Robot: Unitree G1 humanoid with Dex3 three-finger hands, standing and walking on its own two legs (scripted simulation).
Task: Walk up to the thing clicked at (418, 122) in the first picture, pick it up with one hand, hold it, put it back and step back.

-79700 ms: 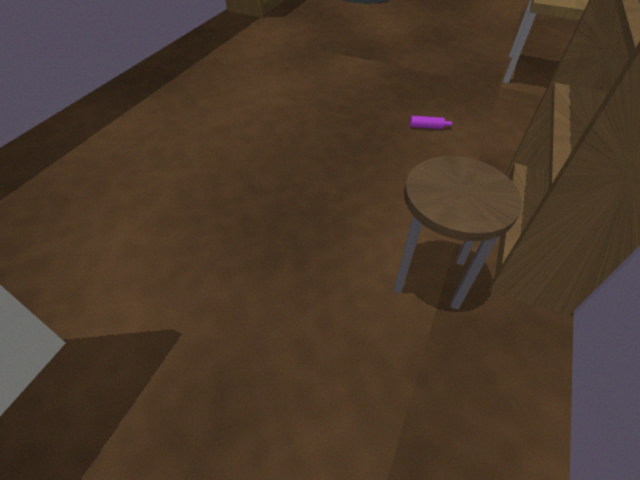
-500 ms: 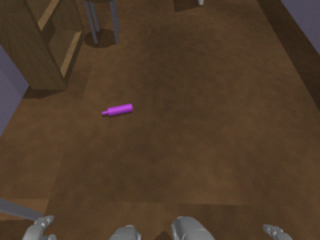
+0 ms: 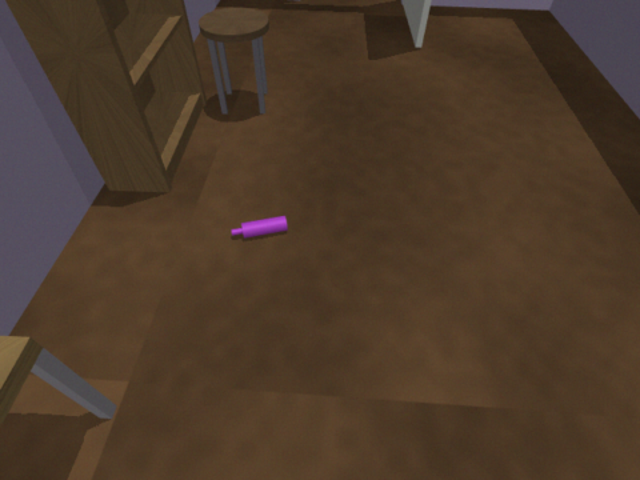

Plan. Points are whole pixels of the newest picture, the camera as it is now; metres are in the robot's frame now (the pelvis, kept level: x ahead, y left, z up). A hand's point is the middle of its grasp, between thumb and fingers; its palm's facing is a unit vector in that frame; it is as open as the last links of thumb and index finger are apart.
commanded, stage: step back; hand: left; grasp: from above
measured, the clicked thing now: (259, 227) +1.12 +0.27 -0.73
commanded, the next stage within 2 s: stand in 0.80 s
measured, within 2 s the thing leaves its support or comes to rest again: neither
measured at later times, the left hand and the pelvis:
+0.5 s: hand out of the picture +0.11 +0.26 -0.15, palm faces +0.03 -0.94 -0.35, open 7.4 cm; pelvis +0.04 -0.01 +0.00, yaw +0 degrees
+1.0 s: hand (144, 469) +0.15 +0.25 -0.13, palm faces -0.03 -0.94 -0.34, open 7.4 cm; pelvis +0.05 +0.00 +0.02, yaw -1 degrees
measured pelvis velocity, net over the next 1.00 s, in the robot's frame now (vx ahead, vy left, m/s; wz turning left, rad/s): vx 0.05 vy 0.00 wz -0.02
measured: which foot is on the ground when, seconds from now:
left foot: down 0.00-1.00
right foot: up 0.00-0.18, down 0.20-1.00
